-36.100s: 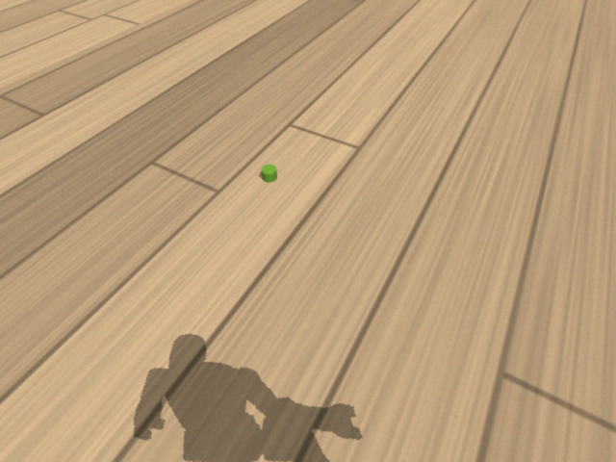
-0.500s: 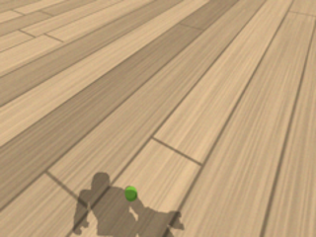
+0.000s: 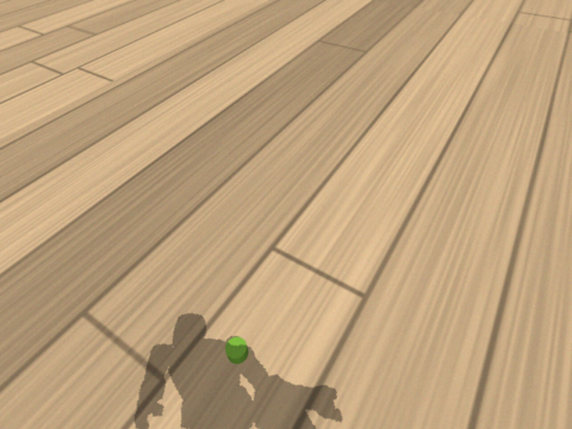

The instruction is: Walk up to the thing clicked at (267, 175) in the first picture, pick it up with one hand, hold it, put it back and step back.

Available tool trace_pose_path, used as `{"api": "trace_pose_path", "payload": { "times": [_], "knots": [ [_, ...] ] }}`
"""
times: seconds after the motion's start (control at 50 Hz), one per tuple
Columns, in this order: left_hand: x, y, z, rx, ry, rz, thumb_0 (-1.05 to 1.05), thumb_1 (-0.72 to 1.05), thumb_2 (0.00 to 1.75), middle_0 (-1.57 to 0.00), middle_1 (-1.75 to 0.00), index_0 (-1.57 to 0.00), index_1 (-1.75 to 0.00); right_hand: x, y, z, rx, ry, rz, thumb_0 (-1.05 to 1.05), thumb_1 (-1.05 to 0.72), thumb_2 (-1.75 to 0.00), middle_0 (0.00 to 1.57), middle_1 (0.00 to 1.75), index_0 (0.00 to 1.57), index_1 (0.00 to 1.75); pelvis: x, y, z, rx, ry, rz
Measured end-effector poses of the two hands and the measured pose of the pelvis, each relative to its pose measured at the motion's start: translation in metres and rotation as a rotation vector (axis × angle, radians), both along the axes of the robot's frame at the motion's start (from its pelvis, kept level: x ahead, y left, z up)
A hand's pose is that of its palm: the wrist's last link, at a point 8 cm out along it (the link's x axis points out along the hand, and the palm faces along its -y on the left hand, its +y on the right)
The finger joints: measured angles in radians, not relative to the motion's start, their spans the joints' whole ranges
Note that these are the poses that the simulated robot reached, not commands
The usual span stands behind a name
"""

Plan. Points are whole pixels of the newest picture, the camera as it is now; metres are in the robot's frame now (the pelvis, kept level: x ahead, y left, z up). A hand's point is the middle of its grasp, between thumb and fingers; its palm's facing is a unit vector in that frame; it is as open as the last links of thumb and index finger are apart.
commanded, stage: stand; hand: left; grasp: from above
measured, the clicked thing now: (237, 350) +0.49 +0.22 -0.75
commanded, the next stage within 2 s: step back in 1.40 s
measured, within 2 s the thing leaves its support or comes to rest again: neither
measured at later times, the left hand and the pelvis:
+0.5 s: hand out of the picture +0.08 +0.22 -0.16, palm faces +0.00 -0.95 -0.32, open 7.4 cm; pelvis +0.02 -0.02 +0.00, yaw -1 degrees
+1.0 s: hand out of the picture +0.10 +0.22 -0.15, palm faces -0.01 -0.94 -0.34, open 7.4 cm; pelvis +0.02 -0.02 +0.00, yaw -1 degrees
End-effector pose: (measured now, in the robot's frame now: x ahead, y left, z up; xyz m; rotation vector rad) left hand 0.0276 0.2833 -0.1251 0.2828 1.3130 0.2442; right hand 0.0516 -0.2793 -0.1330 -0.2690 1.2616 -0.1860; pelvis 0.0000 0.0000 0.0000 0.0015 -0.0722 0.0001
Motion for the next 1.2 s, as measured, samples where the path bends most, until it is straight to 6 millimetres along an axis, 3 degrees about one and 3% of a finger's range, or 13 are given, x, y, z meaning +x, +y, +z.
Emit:
{"api": "trace_pose_path", "payload": {
  "times": [0.44, 0.7, 0.94, 1.2],
  "knots": [
    [0.044, -0.021, 0.003, -0.019, -0.048, -0.029, 0.01, 0.9, 0.9, -0.2, -0.3, -0.2, -0.3, 0.014, -0.014, 0.0, 0.003, 0.007, -0.001, 0.01, -0.9, -0.9, 0.2, 0.3, 0.2, 0.3, 0.014, -0.016, 0.002, 0.0, 0.015, -0.009],
    [0.06, -0.02, 0.007, -0.002, -0.063, -0.038, 0.01, 0.9, 0.9, -0.2, -0.3, -0.2, -0.3, 0.025, -0.025, 0.002, -0.008, -0.004, 0.002, 0.01, -0.9, -0.9, 0.2, 0.3, 0.2, 0.3, 0.02, -0.021, 0.002, 0.0, 0.023, -0.01],
    [0.069, -0.02, 0.01, 0.005, -0.091, -0.055, 0.01, 0.9, 0.9, -0.2, -0.3, -0.2, -0.3, 0.033, -0.034, 0.007, -0.021, -0.029, 0.002, 0.01, -0.9, -0.9, 0.2, 0.3, 0.2, 0.3, 0.021, -0.024, 0.002, -0.001, 0.021, -0.013],
    [0.065, -0.019, 0.01, 0.004, -0.086, -0.067, 0.01, 0.9, 0.9, -0.2, -0.3, -0.2, -0.3, 0.025, -0.036, 0.008, -0.019, -0.018, 0.001, 0.01, -0.9, -0.9, 0.2, 0.3, 0.2, 0.3, 0.018, -0.026, 0.002, 0.0, 0.023, -0.017]
  ]
}}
